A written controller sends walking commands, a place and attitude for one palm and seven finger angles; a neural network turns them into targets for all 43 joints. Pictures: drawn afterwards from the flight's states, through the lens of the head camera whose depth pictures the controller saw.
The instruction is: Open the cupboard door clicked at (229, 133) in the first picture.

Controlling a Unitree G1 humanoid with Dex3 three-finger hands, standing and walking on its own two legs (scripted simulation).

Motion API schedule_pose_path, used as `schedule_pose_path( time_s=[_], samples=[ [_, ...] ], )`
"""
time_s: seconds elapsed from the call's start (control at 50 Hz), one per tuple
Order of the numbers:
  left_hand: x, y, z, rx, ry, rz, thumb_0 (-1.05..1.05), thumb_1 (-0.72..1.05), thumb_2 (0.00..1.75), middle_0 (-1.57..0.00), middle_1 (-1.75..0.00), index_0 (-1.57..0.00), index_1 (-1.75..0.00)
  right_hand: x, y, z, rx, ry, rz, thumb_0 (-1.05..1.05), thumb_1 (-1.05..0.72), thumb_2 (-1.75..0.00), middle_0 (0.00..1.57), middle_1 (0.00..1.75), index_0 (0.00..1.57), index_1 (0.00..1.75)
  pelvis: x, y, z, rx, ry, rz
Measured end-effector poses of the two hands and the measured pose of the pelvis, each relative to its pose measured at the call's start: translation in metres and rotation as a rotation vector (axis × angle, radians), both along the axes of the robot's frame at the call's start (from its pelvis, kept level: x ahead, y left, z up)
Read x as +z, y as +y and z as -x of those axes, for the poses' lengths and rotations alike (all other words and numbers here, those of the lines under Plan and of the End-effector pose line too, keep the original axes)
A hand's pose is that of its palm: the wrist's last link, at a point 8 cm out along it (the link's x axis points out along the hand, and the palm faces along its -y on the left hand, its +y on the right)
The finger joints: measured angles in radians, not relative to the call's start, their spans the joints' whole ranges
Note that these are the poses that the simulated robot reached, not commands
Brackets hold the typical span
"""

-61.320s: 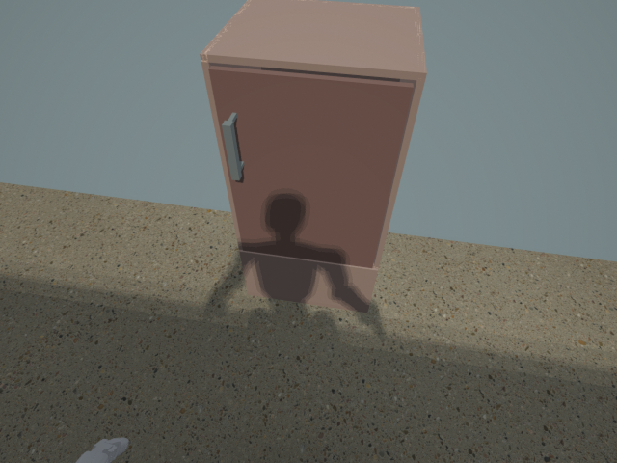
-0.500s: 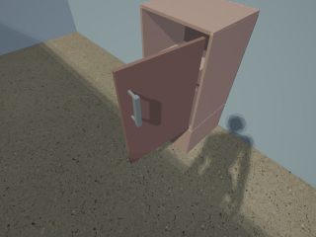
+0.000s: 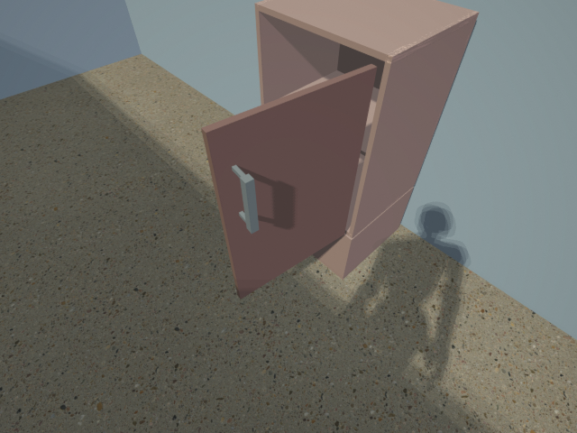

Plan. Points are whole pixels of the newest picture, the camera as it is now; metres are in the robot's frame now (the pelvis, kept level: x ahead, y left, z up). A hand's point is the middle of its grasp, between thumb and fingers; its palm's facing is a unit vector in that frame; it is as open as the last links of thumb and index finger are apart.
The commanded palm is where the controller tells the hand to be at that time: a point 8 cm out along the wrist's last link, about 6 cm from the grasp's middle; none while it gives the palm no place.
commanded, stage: look to check the result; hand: left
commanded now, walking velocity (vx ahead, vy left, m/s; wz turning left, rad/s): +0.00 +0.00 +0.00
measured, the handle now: (245, 200) +0.56 +0.13 -0.05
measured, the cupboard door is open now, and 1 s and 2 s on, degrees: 83 83 83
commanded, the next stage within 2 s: stand and wait in 0.20 s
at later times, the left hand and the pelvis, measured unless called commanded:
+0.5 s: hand out of the picture +0.00 +0.16 -0.17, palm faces +0.04 -0.98 -0.19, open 7.4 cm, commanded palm none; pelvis +0.01 -0.01 +0.00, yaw +0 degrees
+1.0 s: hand out of the picture +0.01 +0.16 -0.17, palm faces +0.03 -0.98 -0.21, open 7.4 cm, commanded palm none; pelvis +0.02 -0.02 +0.00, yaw +0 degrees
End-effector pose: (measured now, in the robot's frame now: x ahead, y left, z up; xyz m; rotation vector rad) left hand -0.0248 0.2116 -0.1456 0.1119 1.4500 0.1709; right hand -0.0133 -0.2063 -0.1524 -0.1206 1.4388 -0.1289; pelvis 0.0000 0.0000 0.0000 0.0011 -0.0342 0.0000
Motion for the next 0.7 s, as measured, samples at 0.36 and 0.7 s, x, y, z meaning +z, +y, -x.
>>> schedule_pose_path(
  time_s=[0.36, 0.7],
  samples=[
    [0.001, -0.004, -0.019, -0.016, -0.027, -0.001, 0.00, 0.91, 0.90, -0.20, -0.30, -0.19, -0.30, 0.001, -0.006, -0.007, -0.007, -0.004, 0.004, 0.00, -0.91, -0.90, 0.20, 0.30, 0.20, 0.30, 0.001, -0.005, -0.007, -0.006, 0.002, -0.003],
    [0.003, -0.006, -0.024, -0.015, -0.034, -0.016, 0.00, 0.91, 0.90, -0.20, -0.30, -0.19, -0.30, 0.002, -0.018, -0.015, -0.001, -0.011, 0.013, 0.00, -0.91, -0.90, 0.20, 0.30, 0.20, 0.30, 0.001, -0.012, -0.012, -0.004, 0.001, -0.004]
  ],
)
